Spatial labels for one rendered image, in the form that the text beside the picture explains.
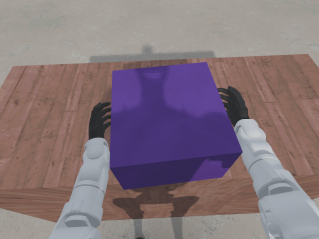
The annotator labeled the pedestal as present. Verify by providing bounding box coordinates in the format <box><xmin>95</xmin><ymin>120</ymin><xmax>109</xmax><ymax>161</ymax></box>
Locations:
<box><xmin>0</xmin><ymin>54</ymin><xmax>319</xmax><ymax>223</ymax></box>

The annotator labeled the left robot forearm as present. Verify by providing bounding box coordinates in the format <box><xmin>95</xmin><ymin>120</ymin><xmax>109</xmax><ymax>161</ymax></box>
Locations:
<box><xmin>48</xmin><ymin>137</ymin><xmax>110</xmax><ymax>239</ymax></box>

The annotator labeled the robot left upper arm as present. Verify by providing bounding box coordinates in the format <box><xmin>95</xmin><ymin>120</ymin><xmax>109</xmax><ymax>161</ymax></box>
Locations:
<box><xmin>49</xmin><ymin>226</ymin><xmax>102</xmax><ymax>239</ymax></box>

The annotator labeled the robot right upper arm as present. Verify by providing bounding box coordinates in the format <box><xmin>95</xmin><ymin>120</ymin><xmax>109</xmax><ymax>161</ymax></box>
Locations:
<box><xmin>258</xmin><ymin>190</ymin><xmax>319</xmax><ymax>239</ymax></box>

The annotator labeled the right robot forearm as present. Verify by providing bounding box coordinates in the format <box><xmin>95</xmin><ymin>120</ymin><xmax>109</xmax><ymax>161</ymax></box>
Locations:
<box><xmin>234</xmin><ymin>119</ymin><xmax>319</xmax><ymax>217</ymax></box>

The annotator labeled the robot right hand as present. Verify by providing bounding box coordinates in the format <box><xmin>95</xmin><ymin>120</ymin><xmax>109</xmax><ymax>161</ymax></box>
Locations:
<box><xmin>217</xmin><ymin>86</ymin><xmax>250</xmax><ymax>127</ymax></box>

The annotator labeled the carton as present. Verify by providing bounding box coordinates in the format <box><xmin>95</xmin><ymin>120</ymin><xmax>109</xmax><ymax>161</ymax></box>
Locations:
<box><xmin>109</xmin><ymin>62</ymin><xmax>243</xmax><ymax>190</ymax></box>

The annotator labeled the robot left hand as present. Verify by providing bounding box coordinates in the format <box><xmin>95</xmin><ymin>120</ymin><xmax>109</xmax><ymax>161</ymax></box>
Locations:
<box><xmin>88</xmin><ymin>102</ymin><xmax>111</xmax><ymax>140</ymax></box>

